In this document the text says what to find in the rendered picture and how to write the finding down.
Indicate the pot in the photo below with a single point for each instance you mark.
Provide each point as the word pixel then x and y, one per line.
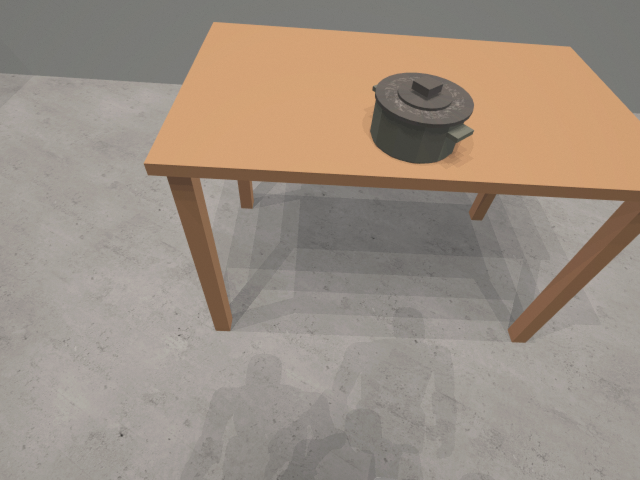
pixel 411 143

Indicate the lid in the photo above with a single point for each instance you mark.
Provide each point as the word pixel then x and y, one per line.
pixel 450 107

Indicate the table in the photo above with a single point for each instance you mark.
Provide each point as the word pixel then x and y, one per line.
pixel 295 105

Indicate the knob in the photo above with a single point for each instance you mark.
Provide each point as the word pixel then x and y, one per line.
pixel 427 86

